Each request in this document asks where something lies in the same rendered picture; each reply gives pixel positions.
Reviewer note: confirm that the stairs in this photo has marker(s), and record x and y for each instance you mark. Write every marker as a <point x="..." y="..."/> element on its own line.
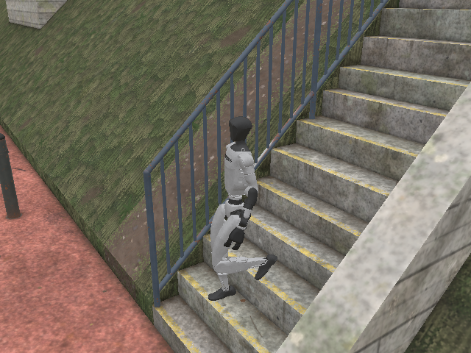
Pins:
<point x="324" y="189"/>

